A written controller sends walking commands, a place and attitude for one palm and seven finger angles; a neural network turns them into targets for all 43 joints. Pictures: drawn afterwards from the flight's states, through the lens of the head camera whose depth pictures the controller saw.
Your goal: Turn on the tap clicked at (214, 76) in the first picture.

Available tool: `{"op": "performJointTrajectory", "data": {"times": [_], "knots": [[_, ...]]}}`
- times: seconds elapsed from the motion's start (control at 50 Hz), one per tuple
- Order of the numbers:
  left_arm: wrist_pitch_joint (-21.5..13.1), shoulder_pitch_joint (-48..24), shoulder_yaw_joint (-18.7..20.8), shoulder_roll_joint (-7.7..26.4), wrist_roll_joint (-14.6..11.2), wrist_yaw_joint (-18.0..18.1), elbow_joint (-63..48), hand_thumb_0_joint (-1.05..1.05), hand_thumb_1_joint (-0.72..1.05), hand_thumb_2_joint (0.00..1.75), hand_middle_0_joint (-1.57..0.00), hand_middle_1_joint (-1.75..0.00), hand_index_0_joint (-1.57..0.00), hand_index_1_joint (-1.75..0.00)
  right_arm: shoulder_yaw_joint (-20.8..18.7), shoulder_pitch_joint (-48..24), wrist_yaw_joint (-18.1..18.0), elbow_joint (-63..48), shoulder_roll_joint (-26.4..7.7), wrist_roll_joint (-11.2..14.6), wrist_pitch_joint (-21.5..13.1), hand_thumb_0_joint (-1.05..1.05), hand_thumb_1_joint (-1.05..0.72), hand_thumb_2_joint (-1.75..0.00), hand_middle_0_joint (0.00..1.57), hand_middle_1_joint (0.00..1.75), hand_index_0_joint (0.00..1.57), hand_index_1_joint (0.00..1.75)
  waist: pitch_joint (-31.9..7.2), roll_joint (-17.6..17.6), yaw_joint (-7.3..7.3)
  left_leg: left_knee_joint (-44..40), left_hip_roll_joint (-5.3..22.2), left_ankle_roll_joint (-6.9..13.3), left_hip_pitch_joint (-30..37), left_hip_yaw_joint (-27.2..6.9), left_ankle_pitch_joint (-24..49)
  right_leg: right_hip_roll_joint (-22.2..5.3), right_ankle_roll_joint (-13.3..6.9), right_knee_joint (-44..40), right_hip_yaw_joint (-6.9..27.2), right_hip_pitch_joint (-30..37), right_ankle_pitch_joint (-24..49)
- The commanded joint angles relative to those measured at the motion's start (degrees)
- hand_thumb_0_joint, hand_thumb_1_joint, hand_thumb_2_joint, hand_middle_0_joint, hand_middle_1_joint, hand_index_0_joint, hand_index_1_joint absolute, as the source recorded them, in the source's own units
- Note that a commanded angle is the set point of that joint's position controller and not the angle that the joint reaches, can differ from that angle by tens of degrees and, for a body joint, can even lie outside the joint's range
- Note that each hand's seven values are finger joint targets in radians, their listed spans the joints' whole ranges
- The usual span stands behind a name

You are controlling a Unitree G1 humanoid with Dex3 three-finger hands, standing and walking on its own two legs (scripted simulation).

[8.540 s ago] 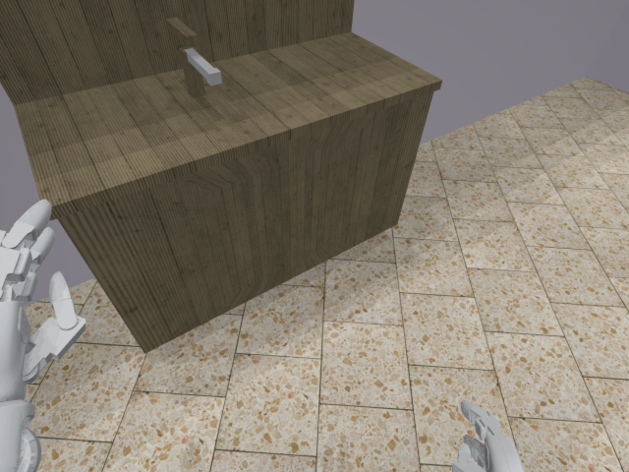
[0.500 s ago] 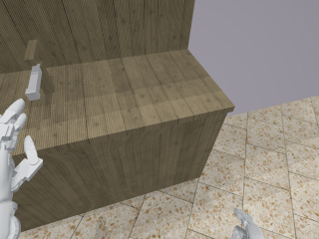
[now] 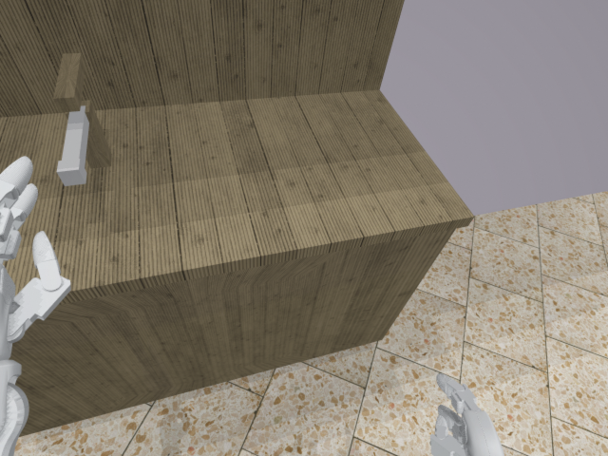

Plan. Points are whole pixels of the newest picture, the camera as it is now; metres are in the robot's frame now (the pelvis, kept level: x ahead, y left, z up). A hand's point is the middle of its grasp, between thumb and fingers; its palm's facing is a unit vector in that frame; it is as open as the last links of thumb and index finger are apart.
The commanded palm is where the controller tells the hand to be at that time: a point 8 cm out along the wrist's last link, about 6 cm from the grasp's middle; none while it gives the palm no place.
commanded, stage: shuffle to correct the standing spot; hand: left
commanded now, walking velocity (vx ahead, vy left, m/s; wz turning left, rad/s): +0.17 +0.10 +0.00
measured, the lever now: (72, 172) +0.44 +0.40 +0.07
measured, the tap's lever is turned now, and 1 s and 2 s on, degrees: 0 0 0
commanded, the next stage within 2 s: come to a stop and stand still in 1.40 s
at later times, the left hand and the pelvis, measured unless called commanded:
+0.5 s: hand (77, 254) +0.25 +0.26 +0.16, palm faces +0.43 -0.84 -0.32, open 7.4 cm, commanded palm +0.19 +0.29 +0.18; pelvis +0.03 +0.01 -0.02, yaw +0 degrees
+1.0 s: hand (78, 249) +0.25 +0.26 +0.17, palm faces +0.43 -0.83 -0.34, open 7.4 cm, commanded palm +0.20 +0.30 +0.18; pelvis +0.04 +0.01 -0.02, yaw +1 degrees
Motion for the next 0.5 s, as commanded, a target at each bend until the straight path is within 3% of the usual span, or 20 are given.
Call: {"op": "performJointTrajectory", "data": {"times": [0.0, 0.12, 0.14, 0.26, 0.32, 0.4, 0.44, 0.48], "knots": [[-3.56, -4.91, 2.31, 7.06, 0.45, 0.83, -14.89, 0.00, 0.90, 0.90, -0.20, -0.30, -0.20, -0.30, -3.68, -4.80, 0.22, -8.87, -8.45, -0.22, -2.95, 0.00, -0.90, -0.90, 0.20, 0.30, 0.20, 0.30, -13.39, 10.04, -1.48, -3.62, 4.75, -2.87, 5.92, -5.67, 18.48, 0.39, -3.20, 0.05, 1.89, 3.91, 13.18], [-2.41, -2.30, 4.31, 8.14, -0.16, 0.73, -12.82, 0.00, 0.90, 0.90, -0.20, -0.30, -0.20, -0.30, -3.70, -5.40, 0.06, -9.94, -8.41, -0.17, -0.29, 0.00, -0.90, -0.90, 0.20, 0.30, 0.20, 0.30, -9.66, 9.65, -1.88, -4.54, 4.97, -1.53, 0.51, -7.14, 7.76, 1.05, -3.83, 3.20, 0.23, 2.19, 6.18], [-2.43, -2.50, 6.04, 9.86, -0.43, 0.82, -13.95, 0.00, 0.90, 0.90, -0.20, -0.30, -0.20, -0.30, -3.64, -5.73, -0.21, -10.32, -8.46, -0.14, -0.13, 0.00, -0.90, -0.90, 0.20, 0.30, 0.20, 0.30, -9.63, 10.07, -1.98, -4.31, 4.87, -1.64, 1.19, -7.30, 9.25, 1.24, -3.88, 4.06, -0.28, 1.79, 6.91], [-2.73, -2.87, 5.53, 9.40, -0.86, 0.89, -13.91, 0.00, 0.90, 0.90, -0.20, -0.30, -0.20, -0.30, -3.42, -5.58, -0.48, -10.63, -8.35, 0.14, 0.66, 0.00, -0.90, -0.90, 0.20, 0.30, 0.20, 0.30, -10.37, 6.73, -2.21, 0.31, 3.96, -0.99, -0.55, -6.23, 11.35, -0.72, -4.72, 5.48, 1.38, 3.51, 10.78], [-2.74, -4.32, 4.45, 8.75, -0.71, 0.88, -14.02, 0.00, 0.90, 0.90, -0.20, -0.30, -0.20, -0.30, -3.66, -5.36, -0.34, -10.35, -8.53, 0.33, 0.69, 0.00, -0.90, -0.90, 0.20, 0.30, 0.20, 0.30, -9.50, 7.49, -2.41, 0.81, 3.75, -0.74, -0.38, -6.39, 9.97, -0.82, -4.85, 6.52, 2.43, 1.86, 9.63], [-2.82, -4.97, 4.51, 8.74, -0.50, 1.05, -14.19, 0.00, 0.90, 0.90, -0.20, -0.30, -0.20, -0.30, -3.89, -5.12, -0.28, -10.17, -8.81, 0.56, 0.74, 0.00, -0.90, -0.90, 0.20, 0.30, 0.20, 0.30, -9.56, 9.38, -2.40, 0.46, 4.57, -0.66, 0.47, -7.88, 13.33, 0.31, -4.31, 9.57, 0.20, 1.07, 8.82], [-2.95, -3.84, 6.04, 10.31, -0.63, 1.23, -14.57, 0.00, 0.90, 0.90, -0.20, -0.30, -0.20, -0.30, -3.85, -5.69, -0.31, -10.36, -8.70, 0.64, 0.73, 0.00, -0.90, -0.90, 0.20, 0.30, 0.20, 0.30, -10.05, 9.13, -2.24, 1.32, 4.63, -0.84, 1.47, -7.69, 15.80, -0.05, -4.37, 9.84, 0.14, 0.85, 9.73], [-3.13, -2.96, 5.44, 9.24, -0.66, 1.18, -14.10, 0.00, 0.90, 0.90, -0.20, -0.30, -0.20, -0.30, -3.99, -5.23, -0.11, -10.26, -8.60, 0.72, 0.99, 0.00, -0.90, -0.90, 0.20, 0.30, 0.20, 0.30, -9.94, 8.53, -2.28, 2.16, 4.40, -1.25, -0.35, -7.71, 16.50, -0.23, -4.68, 10.16, 0.17, 2.14, 9.79]]}}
